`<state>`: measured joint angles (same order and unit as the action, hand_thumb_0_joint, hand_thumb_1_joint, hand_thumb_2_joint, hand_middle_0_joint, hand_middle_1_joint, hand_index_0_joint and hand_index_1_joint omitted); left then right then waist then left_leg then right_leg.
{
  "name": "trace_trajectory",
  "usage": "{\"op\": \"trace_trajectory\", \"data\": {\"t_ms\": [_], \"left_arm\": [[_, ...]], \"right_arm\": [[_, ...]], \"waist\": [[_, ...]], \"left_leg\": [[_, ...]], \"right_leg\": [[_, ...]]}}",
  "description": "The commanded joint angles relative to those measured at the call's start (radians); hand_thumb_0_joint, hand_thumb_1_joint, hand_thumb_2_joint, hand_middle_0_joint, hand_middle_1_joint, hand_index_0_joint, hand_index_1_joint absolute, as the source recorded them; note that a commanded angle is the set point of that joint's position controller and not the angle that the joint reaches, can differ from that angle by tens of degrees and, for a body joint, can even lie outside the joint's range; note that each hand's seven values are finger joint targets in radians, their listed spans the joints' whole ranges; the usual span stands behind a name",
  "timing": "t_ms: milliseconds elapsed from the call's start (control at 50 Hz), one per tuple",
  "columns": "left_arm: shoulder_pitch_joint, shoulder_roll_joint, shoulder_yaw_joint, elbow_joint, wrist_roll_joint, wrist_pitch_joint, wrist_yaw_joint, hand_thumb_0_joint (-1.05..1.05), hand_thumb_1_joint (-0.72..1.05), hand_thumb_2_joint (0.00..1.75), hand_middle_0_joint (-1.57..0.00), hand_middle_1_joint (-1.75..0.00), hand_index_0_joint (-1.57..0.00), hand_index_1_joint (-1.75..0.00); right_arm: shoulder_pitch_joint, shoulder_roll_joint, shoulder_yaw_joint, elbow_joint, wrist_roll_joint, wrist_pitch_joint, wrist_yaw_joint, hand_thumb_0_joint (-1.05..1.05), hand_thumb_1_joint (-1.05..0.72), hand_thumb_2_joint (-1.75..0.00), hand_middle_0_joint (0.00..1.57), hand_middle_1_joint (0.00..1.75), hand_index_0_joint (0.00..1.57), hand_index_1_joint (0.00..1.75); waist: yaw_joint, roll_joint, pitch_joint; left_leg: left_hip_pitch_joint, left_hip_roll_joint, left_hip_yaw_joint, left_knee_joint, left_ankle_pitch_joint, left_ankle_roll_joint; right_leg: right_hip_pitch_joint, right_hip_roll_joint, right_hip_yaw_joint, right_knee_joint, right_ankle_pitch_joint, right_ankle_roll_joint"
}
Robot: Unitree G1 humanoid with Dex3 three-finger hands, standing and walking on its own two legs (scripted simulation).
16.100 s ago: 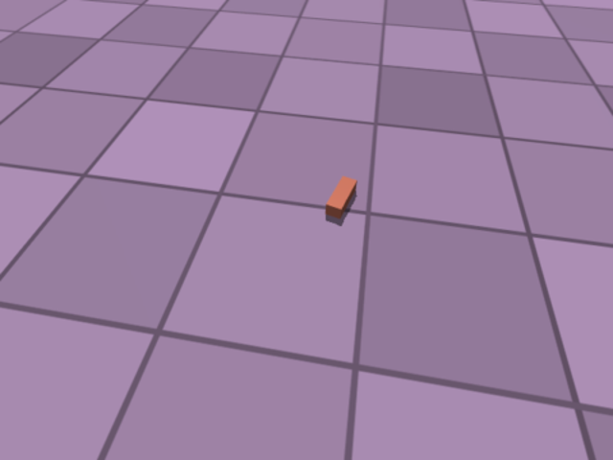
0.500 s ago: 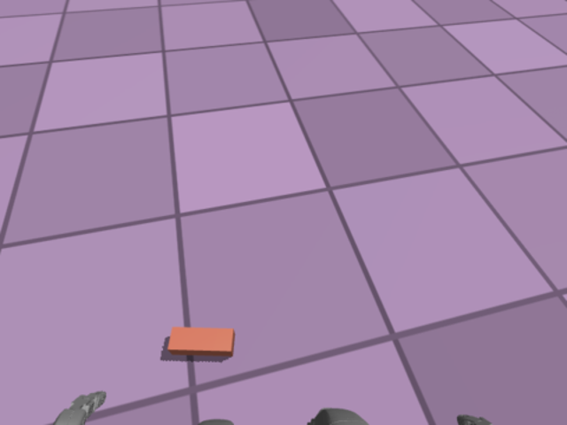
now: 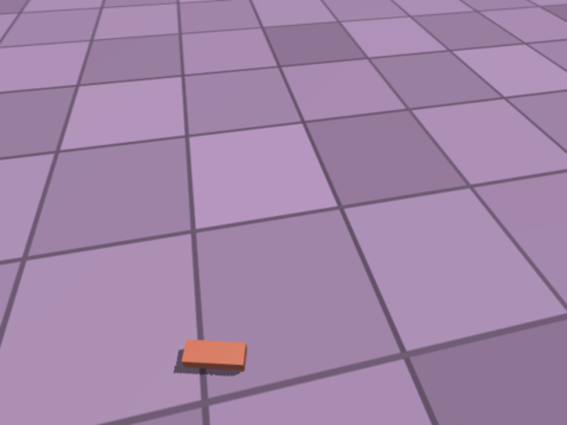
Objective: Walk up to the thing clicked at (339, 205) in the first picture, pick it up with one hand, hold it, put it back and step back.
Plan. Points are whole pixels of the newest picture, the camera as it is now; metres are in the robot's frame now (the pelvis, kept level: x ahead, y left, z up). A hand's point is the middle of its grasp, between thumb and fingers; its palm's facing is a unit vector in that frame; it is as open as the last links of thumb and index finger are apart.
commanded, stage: walk up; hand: left
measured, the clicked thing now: (215, 354) +0.43 +0.22 -0.75
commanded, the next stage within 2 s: stand in 0.46 s
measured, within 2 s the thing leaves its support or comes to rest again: neither
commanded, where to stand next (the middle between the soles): +0.05 -0.01 m, yaw -2 degrees
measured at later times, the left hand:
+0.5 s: hand out of the picture +0.08 +0.25 -0.15, palm faces +0.02 -0.94 -0.33, open 7.4 cm
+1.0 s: hand out of the picture +0.10 +0.24 -0.15, palm faces +0.00 -0.94 -0.34, open 7.4 cm
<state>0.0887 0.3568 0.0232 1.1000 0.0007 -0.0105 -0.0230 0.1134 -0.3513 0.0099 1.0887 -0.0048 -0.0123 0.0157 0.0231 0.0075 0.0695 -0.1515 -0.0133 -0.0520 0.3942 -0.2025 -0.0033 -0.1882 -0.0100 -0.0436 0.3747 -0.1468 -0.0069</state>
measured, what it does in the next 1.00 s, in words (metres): stands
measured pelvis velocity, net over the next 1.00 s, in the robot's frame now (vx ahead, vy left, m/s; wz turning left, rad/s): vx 0.03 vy -0.01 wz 0.01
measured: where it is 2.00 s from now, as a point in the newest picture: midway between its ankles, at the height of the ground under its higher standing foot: outside the picture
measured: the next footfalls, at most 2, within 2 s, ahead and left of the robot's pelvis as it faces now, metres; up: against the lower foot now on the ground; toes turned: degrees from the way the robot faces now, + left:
none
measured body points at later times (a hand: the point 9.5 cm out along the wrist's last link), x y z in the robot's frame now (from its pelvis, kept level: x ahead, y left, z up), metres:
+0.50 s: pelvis +0.01 +0.00 +0.00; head +0.02 +0.00 +0.45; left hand +0.08 +0.30 -0.13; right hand +0.10 -0.30 -0.13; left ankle +0.01 +0.12 -0.74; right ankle +0.04 -0.11 -0.74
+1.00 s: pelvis +0.03 -0.01 +0.00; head +0.04 -0.02 +0.45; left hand +0.10 +0.29 -0.13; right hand +0.11 -0.31 -0.13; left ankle +0.01 +0.12 -0.74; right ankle +0.04 -0.11 -0.74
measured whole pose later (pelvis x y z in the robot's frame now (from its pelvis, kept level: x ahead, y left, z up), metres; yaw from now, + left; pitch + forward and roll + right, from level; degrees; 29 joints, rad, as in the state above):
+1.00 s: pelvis +0.03 -0.01 +0.00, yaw +1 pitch -2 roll +0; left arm 0.09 0.34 0.00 1.15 0.01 -0.02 -0.01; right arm 0.11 -0.36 0.01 1.13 -0.01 -0.01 0.00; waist 0.01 0.02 0.04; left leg -0.08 0.00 -0.07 0.32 -0.21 -0.02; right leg -0.12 0.00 -0.06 0.32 -0.17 -0.02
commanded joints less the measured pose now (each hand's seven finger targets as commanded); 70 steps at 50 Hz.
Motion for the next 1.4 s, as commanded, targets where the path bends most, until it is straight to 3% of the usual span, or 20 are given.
{"op": "trace_trajectory", "data": {"t_ms": [0,80,200,320,420,460,620,820,900,1020,1140,1380], "left_arm": [[-0.05,0.205,0.041,-0.052,-0.002,-0.019,0.017,0.0,0.9,0.9,-0.2,-0.3,-0.2,-0.3],[-0.057,0.208,0.039,-0.039,-0.002,-0.017,0.019,0.0,0.9,0.9,-0.2,-0.3,-0.2,-0.3],[-0.049,0.202,0.037,-0.026,-0.003,-0.015,0.02,0.0,0.9,0.9,-0.2,-0.3,-0.2,-0.3],[-0.062,0.203,0.036,-0.026,-0.001,-0.014,0.022,0.0,0.9,0.9,-0.2,-0.3,-0.2,-0.3],[-0.057,0.203,0.039,-0.024,0.002,-0.017,0.022,0.0,0.9,0.9,-0.2,-0.3,-0.2,-0.3],[-0.041,0.192,0.023,-0.004,0.012,-0.022,0.022,0.0,0.9,0.9,-0.2,-0.3,-0.2,-0.3],[-0.032,0.206,0.018,0.001,0.009,-0.028,0.024,0.0,0.9,0.9,-0.2,-0.3,-0.2,-0.3],[-0.032,0.212,0.02,-0.006,0.006,-0.033,0.03,0.0,0.9,0.9,-0.2,-0.3,-0.2,-0.3],[-0.031,0.207,0.021,-0.001,0.005,-0.026,0.03,0.0,0.9,0.9,-0.2,-0.3,-0.2,-0.3],[-0.036,0.208,0.024,-0.001,0.005,-0.025,0.031,0.0,0.9,0.9,-0.2,-0.3,-0.2,-0.3],[-0.043,0.209,0.025,-0.001,0.007,-0.022,0.029,0.0,0.9,0.9,-0.2,-0.3,-0.2,-0.3],[-0.047,0.214,0.023,-0.009,0.006,-0.025,0.029,0.0,0.9,0.9,-0.2,-0.3,-0.2,-0.3]], "right_arm": [[-0.053,-0.219,-0.045,-0.054,0.003,-0.022,-0.016,0.0,-0.9,-0.9,0.2,0.3,0.2,0.3],[-0.059,-0.222,-0.047,-0.044,0.002,-0.02,-0.017,0.0,-0.9,-0.9,0.2,0.3,0.2,0.3],[-0.066,-0.216,-0.049,-0.037,0.004,-0.022,-0.019,0.0,-0.9,-0.9,0.2,0.3,0.2,0.3],[-0.061,-0.217,-0.049,-0.028,0.003,-0.016,-0.02,0.0,-0.9,-0.9,0.2,0.3,0.2,0.3],[-0.061,-0.216,-0.05,-0.032,0.006,-0.017,-0.019,0.0,-0.9,-0.9,0.2,0.3,0.2,0.3],[-0.057,-0.209,-0.042,-0.02,-0.008,-0.02,-0.019,0.0,-0.9,-0.9,0.2,0.3,0.2,0.3],[-0.038,-0.213,-0.041,-0.018,-0.005,-0.021,-0.017,0.0,-0.9,-0.9,0.2,0.3,0.2,0.3],[-0.03,-0.212,-0.036,-0.02,-0.001,-0.023,-0.026,0.0,-0.9,-0.9,0.2,0.3,0.2,0.3],[-0.034,-0.212,-0.033,-0.02,-0.003,-0.019,-0.03,0.0,-0.9,-0.9,0.2,0.3,0.2,0.3],[-0.029,-0.217,-0.032,-0.022,-0.001,-0.017,-0.032,0.0,-0.9,-0.9,0.2,0.3,0.2,0.3],[-0.029,-0.214,-0.031,-0.027,-0.004,-0.014,-0.029,0.0,-0.9,-0.9,0.2,0.3,0.2,0.3],[-0.017,-0.216,-0.031,-0.028,-0.004,-0.016,-0.031,0.0,-0.9,-0.9,0.2,0.3,0.2,0.3]], "waist": [[-0.003,0.003,-0.1],[-0.007,0.016,-0.09],[-0.006,0.023,-0.114],[-0.013,0.006,-0.089],[-0.015,-0.01,-0.128],[-0.015,0.003,-0.118],[-0.019,-0.021,-0.058],[-0.02,-0.01,-0.15],[-0.017,-0.006,-0.114],[-0.018,-0.004,-0.111],[-0.017,-0.006,-0.067],[-0.021,-0.005,-0.103]], "left_leg": [[-0.05,0.129,-0.118,-0.103,0.074,0.037],[-0.066,0.128,-0.123,-0.119,0.058,0.035],[-0.042,0.128,-0.115,-0.111,0.137,0.033],[-0.057,0.119,-0.113,-0.116,0.093,0.03],[-0.022,0.121,-0.103,-0.1,0.147,0.033],[-0.021,0.123,-0.111,-0.133,0.031,0.029],[-0.031,0.118,-0.108,-0.132,0.048,0.028],[0.024,0.134,-0.091,-0.104,0.264,0.021],[0.014,0.133,-0.091,-0.117,0.223,0.018],[0.018,0.135,-0.086,-0.113,0.235,0.017],[-0.004,0.128,-0.092,-0.132,0.122,0.019],[0.018,0.134,-0.088,-0.119,0.171,0.017]], "right_leg": [[0.103,-0.117,0.127,-0.077,-0.016,-0.023],[0.11,-0.117,0.118,-0.075,0.001,-0.018],[0.128,-0.119,0.11,-0.066,0.059,-0.015],[0.114,-0.124,0.116,-0.08,0.033,-0.015],[0.135,-0.13,0.113,-0.077,0.08,-0.015],[0.117,-0.126,0.12,-0.101,-0.025,-0.01],[0.079,-0.128,0.126,-0.119,-0.049,-0.011],[0.183,-0.139,0.107,-0.069,0.23,-0.014],[0.162,-0.131,0.102,-0.078,0.163,-0.011],[0.179,-0.135,0.106,-0.083,0.201,-0.013],[0.134,-0.126,0.112,-0.114,0.068,-0.013],[0.149,-0.132,0.118,-0.101,0.14,-0.019]]}}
